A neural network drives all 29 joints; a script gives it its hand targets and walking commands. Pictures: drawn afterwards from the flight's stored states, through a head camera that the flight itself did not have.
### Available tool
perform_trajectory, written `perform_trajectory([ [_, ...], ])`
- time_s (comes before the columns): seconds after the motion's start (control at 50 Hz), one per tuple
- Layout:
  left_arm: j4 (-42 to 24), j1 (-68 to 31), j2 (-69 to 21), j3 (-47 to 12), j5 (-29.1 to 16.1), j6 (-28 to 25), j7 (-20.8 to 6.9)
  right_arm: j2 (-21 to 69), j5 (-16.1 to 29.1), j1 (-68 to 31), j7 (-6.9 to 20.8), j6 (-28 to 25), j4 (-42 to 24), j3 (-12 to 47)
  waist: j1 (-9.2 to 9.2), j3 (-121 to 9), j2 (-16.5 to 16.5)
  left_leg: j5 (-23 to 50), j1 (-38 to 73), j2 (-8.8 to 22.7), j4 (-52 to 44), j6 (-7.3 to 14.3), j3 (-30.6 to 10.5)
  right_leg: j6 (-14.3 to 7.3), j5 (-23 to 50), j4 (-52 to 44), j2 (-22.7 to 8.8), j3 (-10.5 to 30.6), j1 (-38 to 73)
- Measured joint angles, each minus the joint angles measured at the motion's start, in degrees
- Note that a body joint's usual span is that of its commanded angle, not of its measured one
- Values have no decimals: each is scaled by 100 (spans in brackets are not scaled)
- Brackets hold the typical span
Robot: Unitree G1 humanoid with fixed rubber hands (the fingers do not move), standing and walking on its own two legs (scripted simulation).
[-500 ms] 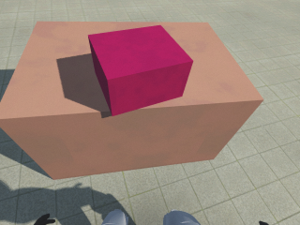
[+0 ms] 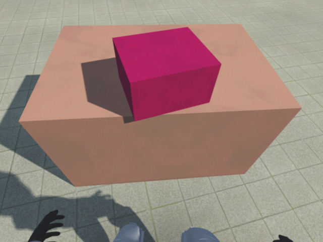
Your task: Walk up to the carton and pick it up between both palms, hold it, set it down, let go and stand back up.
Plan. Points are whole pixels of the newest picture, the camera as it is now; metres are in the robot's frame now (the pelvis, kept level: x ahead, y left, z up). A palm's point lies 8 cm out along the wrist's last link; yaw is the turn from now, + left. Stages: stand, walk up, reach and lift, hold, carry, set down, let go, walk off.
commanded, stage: walk up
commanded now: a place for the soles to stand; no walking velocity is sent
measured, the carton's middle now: (162, 71) +0.69 +0.00 +0.01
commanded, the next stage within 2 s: none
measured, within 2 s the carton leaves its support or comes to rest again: neither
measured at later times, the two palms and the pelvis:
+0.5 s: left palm out of the picture +0.10 +0.33 -0.09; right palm out of the picture +0.09 -0.29 -0.07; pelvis -0.01 +0.01 +0.01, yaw +3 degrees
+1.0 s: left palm out of the picture +0.06 +0.34 -0.09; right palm out of the picture +0.10 -0.28 -0.07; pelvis -0.02 +0.02 +0.01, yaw +6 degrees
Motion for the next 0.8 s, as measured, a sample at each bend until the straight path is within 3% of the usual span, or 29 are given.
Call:
perform_trajectory([
  [0.08,0,344,0,0,0,-54,0,-3,0,-25,-2,12,1,0,2,-2,-17,-264,-12,-54,5,11,-30,-123,2,-57,19,-1,32],
  [0.22,-1,804,-1,1,0,-64,0,-12,0,-25,-2,12,1,0,0,-3,48,-420,-33,-61,51,11,-5,-92,107,-268,-117,-3,112],
  [0.3,-2,801,-2,0,0,-64,0,-15,0,-23,-2,10,0,1,-3,-7,119,70,225,17,-255,29,91,13,68,-168,-178,-12,99],
  [0.42,-3,375,-1,1,0,-38,0,-6,0,-26,-2,5,5,1,0,22,80,88,143,-81,-186,-3,-18,38,-667,58,-146,6,87],
  [0.52,0,296,-1,0,0,-38,0,-5,0,-84,-2,3,4,0,0,32,28,148,46,-40,-186,-3,-88,30,172,-197,-31,5,105],
  [0.64,0,596,-1,1,0,-72,0,-25,0,-89,-2,14,4,0,1,22,12,-431,48,-81,-147,2,-69,-3,91,-250,-128,8,112],
  [0.68,-1,662,-1,0,0,-72,0,-27,0,-88,-2,14,4,1,0,20,46,-346,86,-47,-153,5,-32,13,93,-245,-166,6,109],
  [0.72,-1,678,-1,1,0,-72,0,-26,0,-89,-2,13,9,1,0,22,100,183,161,-26,-218,10,-22,70,67,-186,-183,7,103],
  [0.8,-3,531,0,1,0,-72,0,-22,0,-90,2,1,16,1,0,22,119,76,144,-71,-214,-43,-70,87,-200,-168,-177,7,113],
])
